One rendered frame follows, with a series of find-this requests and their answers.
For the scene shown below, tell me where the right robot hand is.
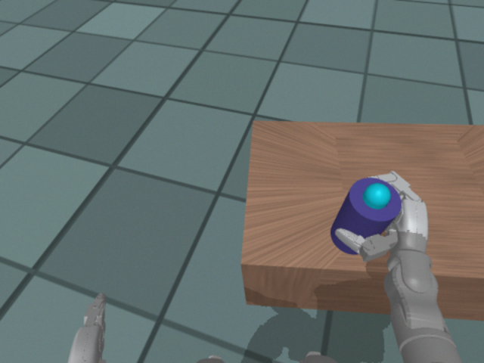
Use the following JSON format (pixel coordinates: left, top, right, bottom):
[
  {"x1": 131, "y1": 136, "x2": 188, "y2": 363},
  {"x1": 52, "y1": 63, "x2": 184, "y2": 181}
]
[{"x1": 335, "y1": 171, "x2": 429, "y2": 262}]

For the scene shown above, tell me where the right robot arm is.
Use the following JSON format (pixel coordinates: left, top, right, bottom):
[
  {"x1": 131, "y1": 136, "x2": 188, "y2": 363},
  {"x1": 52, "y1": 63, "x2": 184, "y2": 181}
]
[{"x1": 383, "y1": 249, "x2": 462, "y2": 363}]

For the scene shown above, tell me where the bottle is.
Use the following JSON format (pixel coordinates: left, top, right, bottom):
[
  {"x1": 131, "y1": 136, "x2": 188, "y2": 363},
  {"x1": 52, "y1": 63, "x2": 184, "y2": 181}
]
[{"x1": 330, "y1": 178, "x2": 402, "y2": 255}]

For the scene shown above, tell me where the left robot hand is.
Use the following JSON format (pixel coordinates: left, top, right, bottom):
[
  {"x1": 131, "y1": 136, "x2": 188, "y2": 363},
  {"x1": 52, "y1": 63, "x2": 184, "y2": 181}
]
[{"x1": 67, "y1": 293, "x2": 106, "y2": 363}]

